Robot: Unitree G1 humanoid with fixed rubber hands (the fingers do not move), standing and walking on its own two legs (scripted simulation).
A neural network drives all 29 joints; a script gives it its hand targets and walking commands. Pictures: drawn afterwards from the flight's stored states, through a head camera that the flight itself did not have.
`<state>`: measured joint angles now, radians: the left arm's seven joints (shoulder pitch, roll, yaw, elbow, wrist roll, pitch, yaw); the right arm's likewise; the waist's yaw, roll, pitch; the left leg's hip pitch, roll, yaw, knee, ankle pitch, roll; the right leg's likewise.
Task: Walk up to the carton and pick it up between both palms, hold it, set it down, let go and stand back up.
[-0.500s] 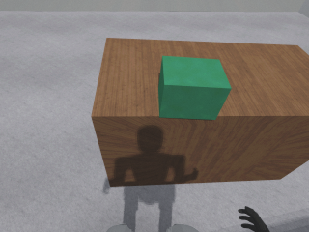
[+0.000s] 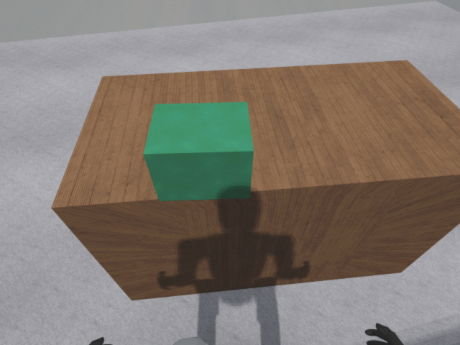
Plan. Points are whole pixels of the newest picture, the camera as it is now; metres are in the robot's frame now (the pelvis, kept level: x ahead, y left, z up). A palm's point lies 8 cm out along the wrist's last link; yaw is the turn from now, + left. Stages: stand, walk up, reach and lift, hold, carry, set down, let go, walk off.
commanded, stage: walk up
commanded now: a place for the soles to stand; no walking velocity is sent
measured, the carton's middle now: (202, 151) +0.52 +0.08 +0.02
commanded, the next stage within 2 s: none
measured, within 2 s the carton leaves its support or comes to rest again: neither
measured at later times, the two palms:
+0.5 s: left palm out of the picture +0.13 +0.24 -0.06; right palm (397, 319) +0.19 -0.28 -0.07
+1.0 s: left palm out of the picture +0.06 +0.26 -0.08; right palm (388, 323) +0.19 -0.26 -0.07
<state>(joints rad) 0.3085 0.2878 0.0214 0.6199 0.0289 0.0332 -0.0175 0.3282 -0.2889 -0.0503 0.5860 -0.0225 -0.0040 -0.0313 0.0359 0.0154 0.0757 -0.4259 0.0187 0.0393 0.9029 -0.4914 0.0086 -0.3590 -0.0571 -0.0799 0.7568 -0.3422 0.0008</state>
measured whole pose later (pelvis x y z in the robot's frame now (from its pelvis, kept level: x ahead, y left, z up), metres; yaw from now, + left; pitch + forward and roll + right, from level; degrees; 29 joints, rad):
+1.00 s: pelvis +0.04 -0.02 +0.01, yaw +10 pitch -2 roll -1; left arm 0.37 0.33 0.02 0.62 0.04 0.00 0.01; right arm 0.30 -0.26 -0.03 0.65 -0.02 0.03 0.04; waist 0.02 -0.01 0.03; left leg -0.34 -0.07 -0.12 0.69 -0.35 0.03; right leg -0.22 -0.08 -0.23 0.63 -0.37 -0.02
